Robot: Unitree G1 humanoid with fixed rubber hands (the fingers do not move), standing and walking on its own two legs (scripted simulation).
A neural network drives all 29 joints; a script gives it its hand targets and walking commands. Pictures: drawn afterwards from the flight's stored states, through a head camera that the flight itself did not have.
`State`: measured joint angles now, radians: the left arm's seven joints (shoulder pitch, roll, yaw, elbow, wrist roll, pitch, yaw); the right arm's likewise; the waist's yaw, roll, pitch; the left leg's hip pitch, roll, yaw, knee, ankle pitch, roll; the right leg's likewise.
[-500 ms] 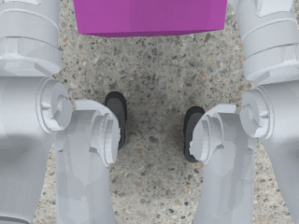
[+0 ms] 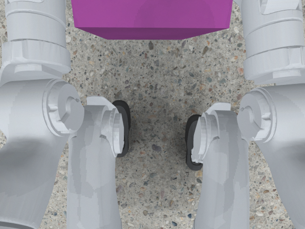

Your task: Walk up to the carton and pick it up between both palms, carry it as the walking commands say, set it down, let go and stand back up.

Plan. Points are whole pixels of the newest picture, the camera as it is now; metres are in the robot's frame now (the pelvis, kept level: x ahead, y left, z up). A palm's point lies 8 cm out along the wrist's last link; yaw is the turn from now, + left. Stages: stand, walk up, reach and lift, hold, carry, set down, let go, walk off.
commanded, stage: reach and lift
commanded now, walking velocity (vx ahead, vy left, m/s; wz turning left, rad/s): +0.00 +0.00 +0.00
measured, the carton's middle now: out of the picture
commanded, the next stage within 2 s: none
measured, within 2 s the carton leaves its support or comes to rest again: neither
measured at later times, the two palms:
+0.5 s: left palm out of the picture +0.56 +0.20 -0.02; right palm out of the picture +0.57 -0.10 -0.03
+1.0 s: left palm out of the picture +0.54 +0.19 +0.06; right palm out of the picture +0.55 -0.10 +0.04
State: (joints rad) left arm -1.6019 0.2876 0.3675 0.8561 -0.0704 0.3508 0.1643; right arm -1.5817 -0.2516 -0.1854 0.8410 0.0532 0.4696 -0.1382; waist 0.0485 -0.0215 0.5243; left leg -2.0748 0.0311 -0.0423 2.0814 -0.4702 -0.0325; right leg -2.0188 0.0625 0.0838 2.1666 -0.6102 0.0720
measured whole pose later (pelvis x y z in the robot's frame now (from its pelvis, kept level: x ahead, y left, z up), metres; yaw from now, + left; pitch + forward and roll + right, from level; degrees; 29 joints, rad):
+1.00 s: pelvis -0.01 +0.00 +0.09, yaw +0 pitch +18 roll +0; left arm -1.42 0.19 0.38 0.69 -0.02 0.43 0.17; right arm -1.40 -0.16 -0.33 0.67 -0.06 0.55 -0.08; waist 0.05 -0.02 0.52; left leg -1.67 0.01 -0.04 1.80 -0.44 -0.04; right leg -1.61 0.06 0.09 1.88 -0.58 0.07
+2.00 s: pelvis -0.01 +0.00 +0.21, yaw +1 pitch +7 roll +0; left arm -1.22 0.12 0.34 0.65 0.00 0.46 0.19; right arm -1.18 -0.11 -0.34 0.64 -0.09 0.54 -0.04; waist 0.05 -0.02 0.52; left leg -1.18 0.00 -0.04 1.41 -0.36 -0.04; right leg -1.12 0.04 0.09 1.48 -0.49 0.06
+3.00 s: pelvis +0.04 +0.00 +0.32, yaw +2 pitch +3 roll +0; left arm -0.80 -0.06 0.43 0.62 0.15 0.51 0.16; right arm -0.85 0.02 -0.41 0.77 -0.23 0.54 0.04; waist 0.05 -0.02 0.12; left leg -0.67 0.00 -0.04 0.85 -0.24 -0.04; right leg -0.63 0.01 0.09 0.92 -0.35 0.04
